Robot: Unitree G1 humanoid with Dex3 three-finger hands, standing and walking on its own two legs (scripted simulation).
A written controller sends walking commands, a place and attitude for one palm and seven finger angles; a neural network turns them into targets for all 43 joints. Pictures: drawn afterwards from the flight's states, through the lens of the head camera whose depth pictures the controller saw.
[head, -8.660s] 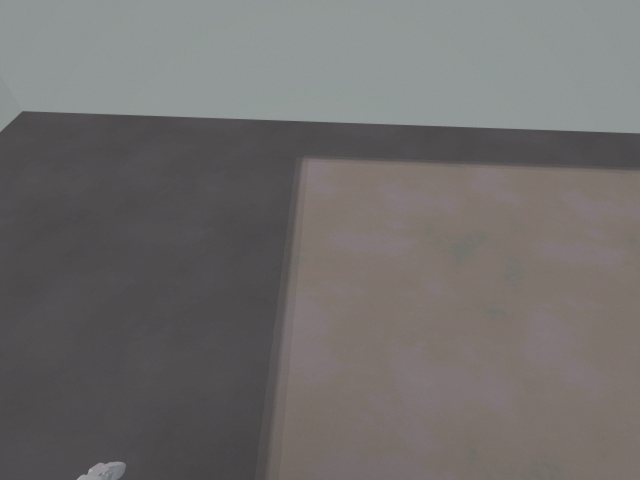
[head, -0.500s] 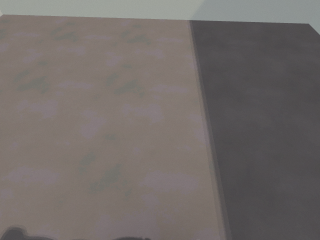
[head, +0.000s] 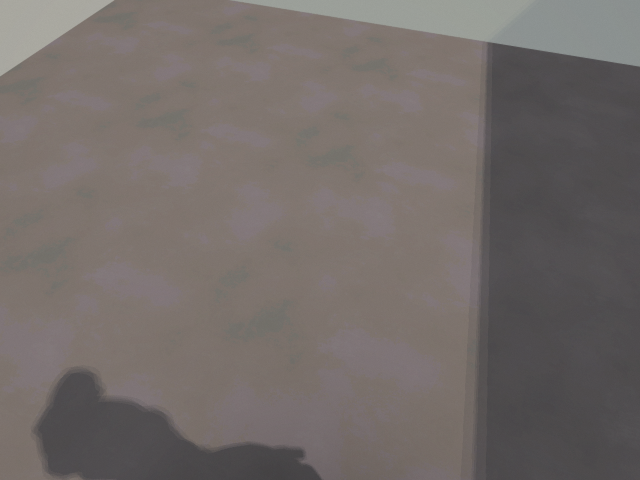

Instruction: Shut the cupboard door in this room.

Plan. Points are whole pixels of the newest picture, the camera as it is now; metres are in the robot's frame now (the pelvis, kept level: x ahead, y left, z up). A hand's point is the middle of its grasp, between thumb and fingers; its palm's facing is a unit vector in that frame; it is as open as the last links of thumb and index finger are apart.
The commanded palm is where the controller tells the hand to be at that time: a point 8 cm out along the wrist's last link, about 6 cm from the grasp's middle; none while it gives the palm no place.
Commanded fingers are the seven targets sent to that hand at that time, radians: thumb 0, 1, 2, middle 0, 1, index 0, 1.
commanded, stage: turn or walk to find it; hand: left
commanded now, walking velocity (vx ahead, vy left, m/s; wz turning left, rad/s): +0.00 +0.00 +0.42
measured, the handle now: out of the picture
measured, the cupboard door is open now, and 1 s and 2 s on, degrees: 85 85 85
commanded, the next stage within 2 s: stand and wait in 1.46 s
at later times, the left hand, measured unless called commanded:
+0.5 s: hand out of the picture +0.07 +0.20 -0.14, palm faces +0.17 -0.94 -0.28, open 7.4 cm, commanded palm none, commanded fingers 0.00 0.90 0.90 -0.20 -0.30 -0.20 -0.30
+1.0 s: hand out of the picture -0.12 +0.21 -0.18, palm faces +0.44 -0.86 -0.26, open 7.4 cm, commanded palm none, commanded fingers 0.00 0.90 0.90 -0.20 -0.30 -0.20 -0.30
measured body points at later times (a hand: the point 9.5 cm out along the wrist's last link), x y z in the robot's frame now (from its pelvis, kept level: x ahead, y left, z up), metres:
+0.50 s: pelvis -0.01 -0.02 +0.00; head +0.02 -0.04 +0.45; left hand +0.06 +0.25 -0.12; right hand +0.07 -0.25 -0.16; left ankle -0.01 +0.12 -0.72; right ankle +0.00 -0.13 -0.73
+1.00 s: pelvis -0.05 +0.00 +0.00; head -0.03 +0.04 +0.45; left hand -0.14 +0.25 -0.16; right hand +0.15 -0.19 -0.13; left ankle -0.09 +0.11 -0.73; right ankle -0.01 -0.12 -0.69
